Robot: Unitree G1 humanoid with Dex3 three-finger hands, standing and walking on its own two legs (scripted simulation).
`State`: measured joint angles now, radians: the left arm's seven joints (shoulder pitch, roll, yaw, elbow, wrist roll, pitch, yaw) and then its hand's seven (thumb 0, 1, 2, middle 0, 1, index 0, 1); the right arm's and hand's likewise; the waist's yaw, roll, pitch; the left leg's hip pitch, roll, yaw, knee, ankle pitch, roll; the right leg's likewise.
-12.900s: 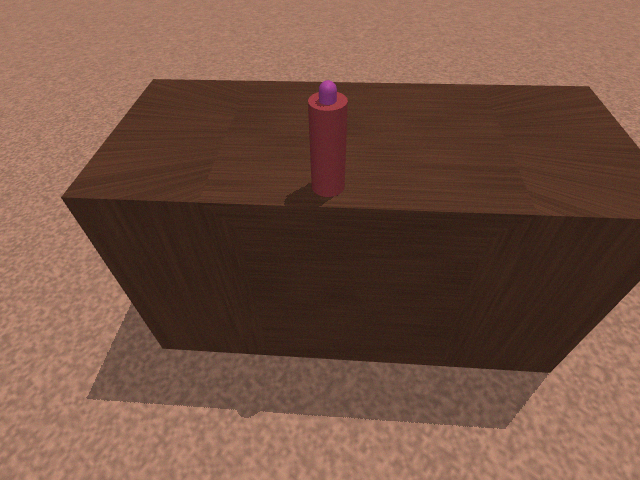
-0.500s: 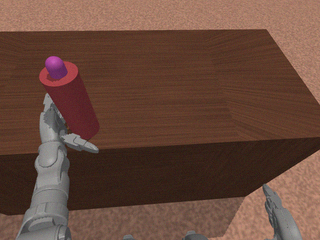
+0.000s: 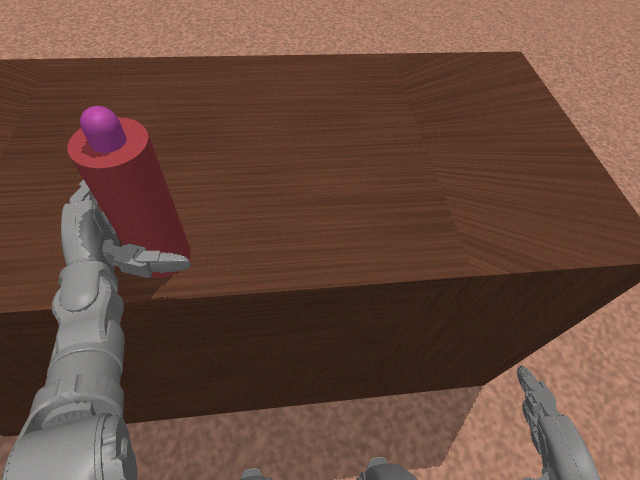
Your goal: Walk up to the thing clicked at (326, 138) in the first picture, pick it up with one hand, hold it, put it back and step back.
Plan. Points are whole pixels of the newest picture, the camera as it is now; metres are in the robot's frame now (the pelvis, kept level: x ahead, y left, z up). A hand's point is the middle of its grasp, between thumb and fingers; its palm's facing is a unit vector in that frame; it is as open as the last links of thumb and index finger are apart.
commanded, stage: close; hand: left
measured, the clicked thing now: (136, 198) +0.45 +0.19 +0.11
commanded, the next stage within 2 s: settle in 0.26 s
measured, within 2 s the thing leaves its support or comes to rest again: leaves its support in 0.64 s
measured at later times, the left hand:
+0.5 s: hand (148, 225) +0.45 +0.19 +0.06, palm faces +0.14 -0.99 -0.01, open 10.0 cm
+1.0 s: hand (125, 199) +0.45 +0.21 +0.11, palm faces +0.16 -0.99 -0.03, open 10.2 cm
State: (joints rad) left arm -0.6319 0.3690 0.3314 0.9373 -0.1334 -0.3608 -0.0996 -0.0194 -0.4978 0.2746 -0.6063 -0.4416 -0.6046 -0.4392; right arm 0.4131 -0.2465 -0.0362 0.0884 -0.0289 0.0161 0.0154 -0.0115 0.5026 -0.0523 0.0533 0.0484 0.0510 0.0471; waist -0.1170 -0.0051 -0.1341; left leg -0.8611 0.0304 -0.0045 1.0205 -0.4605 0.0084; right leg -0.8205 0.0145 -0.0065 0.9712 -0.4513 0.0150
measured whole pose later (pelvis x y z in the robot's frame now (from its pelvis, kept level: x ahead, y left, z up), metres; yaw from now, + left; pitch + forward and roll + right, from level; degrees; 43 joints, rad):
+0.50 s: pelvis +0.00 +0.00 +0.00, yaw +0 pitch +16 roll -2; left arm -0.60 0.34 0.33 0.87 -0.11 -0.35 -0.07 -0.01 -0.37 1.04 -0.76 -0.92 -0.76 -0.92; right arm 0.42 -0.24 -0.05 0.08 -0.02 0.05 0.02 -0.01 0.50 -0.06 0.05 0.05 0.05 0.05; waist -0.12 -0.01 -0.12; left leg -0.85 0.03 0.00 1.01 -0.46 0.01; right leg -0.81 0.01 0.00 0.97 -0.45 0.02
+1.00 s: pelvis +0.01 +0.01 +0.02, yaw +0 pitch +13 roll -2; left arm -0.59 0.35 0.27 0.78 -0.14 -0.19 -0.04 -0.01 -0.43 1.12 -0.71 -1.04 -0.71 -1.04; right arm 0.38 -0.24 -0.05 0.18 0.01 0.04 -0.02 -0.01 0.51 -0.06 0.05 0.05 0.05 0.05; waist -0.08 0.01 -0.12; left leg -0.71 0.02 0.01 0.92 -0.44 0.02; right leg -0.67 0.00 0.01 0.87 -0.43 0.03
